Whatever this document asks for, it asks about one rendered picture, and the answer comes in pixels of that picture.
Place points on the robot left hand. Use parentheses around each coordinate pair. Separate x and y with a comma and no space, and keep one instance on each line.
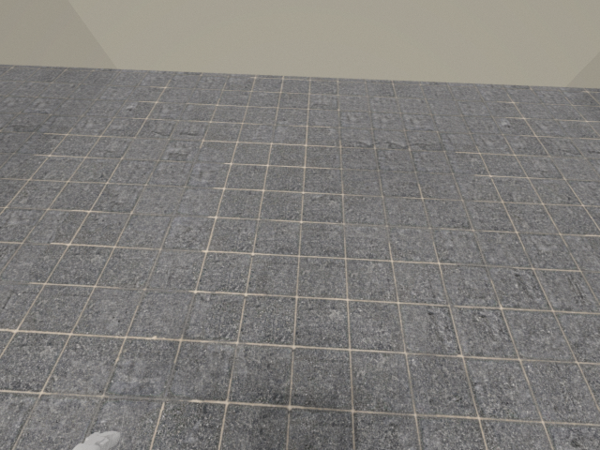
(99,441)

